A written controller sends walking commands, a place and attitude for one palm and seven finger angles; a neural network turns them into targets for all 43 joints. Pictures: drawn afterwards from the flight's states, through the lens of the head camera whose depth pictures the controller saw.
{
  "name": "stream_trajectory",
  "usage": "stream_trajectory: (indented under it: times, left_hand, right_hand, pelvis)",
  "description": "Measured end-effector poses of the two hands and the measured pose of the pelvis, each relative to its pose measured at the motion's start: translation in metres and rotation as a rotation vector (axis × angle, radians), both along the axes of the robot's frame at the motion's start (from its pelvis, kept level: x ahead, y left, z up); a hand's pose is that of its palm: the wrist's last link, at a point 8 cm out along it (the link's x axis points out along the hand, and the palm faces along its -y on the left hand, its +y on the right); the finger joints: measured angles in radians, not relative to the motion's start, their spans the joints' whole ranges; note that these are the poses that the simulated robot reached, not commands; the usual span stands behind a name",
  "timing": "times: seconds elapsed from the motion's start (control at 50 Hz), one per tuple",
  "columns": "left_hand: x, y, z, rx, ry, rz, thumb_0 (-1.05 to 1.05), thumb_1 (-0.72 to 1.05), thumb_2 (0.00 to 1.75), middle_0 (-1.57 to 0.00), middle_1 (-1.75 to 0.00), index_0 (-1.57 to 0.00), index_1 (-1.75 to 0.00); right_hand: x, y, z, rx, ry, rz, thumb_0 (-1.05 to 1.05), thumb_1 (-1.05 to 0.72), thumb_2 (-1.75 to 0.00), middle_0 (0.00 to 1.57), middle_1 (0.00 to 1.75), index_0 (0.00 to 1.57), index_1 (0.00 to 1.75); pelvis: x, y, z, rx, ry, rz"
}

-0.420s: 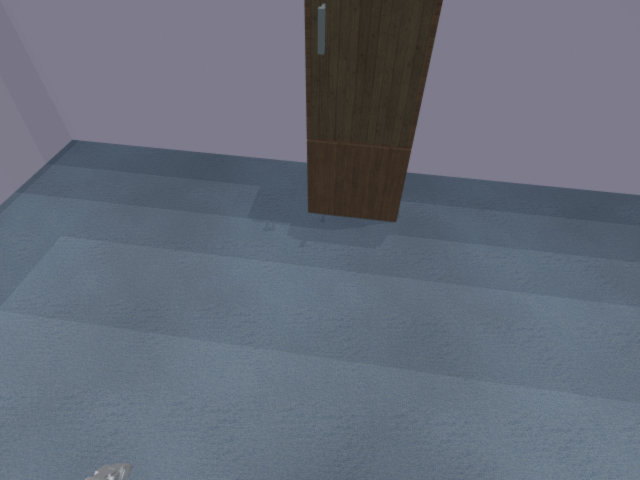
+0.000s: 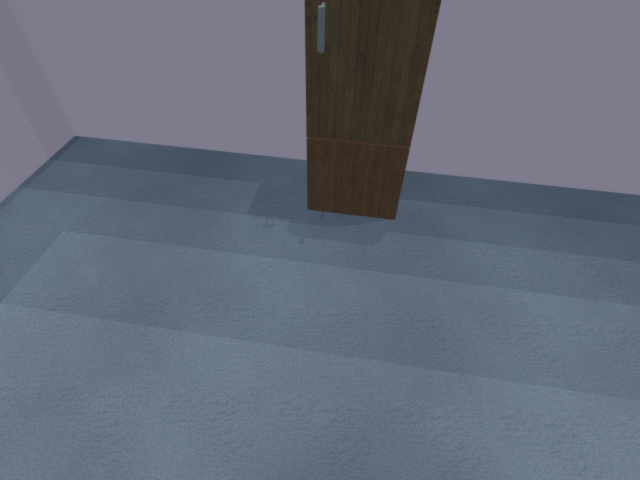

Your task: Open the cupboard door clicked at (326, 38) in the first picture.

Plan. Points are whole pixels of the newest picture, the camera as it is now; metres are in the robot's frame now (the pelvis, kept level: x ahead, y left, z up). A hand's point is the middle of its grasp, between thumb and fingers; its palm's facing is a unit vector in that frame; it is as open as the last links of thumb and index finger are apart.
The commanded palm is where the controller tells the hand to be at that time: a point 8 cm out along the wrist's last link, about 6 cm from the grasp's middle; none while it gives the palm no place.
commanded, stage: stand and wait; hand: left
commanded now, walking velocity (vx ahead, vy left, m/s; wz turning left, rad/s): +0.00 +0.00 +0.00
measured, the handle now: (322, 27) +1.36 +0.08 +0.06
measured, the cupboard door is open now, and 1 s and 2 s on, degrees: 0 0 0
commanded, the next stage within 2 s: look at it before walking up in 0.40 s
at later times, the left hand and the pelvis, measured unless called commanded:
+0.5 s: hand out of the picture +0.07 +0.24 -0.15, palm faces -0.04 -0.94 -0.33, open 7.4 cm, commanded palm none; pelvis +0.00 +0.00 +0.00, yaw +0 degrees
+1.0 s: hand out of the picture +0.08 +0.25 -0.15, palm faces -0.03 -0.94 -0.33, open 7.4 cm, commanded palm none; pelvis +0.01 +0.00 +0.00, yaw +0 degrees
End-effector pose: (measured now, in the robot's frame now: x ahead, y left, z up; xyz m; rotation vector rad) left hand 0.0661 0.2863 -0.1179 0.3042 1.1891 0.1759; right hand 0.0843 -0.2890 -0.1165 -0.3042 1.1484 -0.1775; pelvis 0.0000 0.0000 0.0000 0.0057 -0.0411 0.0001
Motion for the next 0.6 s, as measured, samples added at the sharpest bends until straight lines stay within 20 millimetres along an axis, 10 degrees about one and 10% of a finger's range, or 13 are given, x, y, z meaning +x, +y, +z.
stream_trajectory:
  times: [0.26, 0.6]
  left_hand:
    - [-0.013, 0.002, 0.000, 0.012, 0.042, 0.009, 0.00, 0.90, 0.90, -0.20, -0.30, -0.20, -0.30]
    - [0.008, -0.001, 0.001, 0.003, 0.006, -0.010, 0.00, 0.90, 0.90, -0.20, -0.30, -0.20, -0.30]
  right_hand:
    - [-0.034, -0.010, -0.004, -0.007, 0.089, -0.037, 0.01, -0.90, -0.90, 0.20, 0.30, 0.21, 0.30]
    - [-0.020, -0.005, -0.002, 0.000, 0.062, -0.036, 0.01, -0.90, -0.90, 0.20, 0.30, 0.21, 0.30]
  pelvis:
    - [-0.003, -0.004, 0.001, -0.002, 0.002, -0.002]
    - [0.001, -0.003, 0.003, -0.002, 0.007, -0.007]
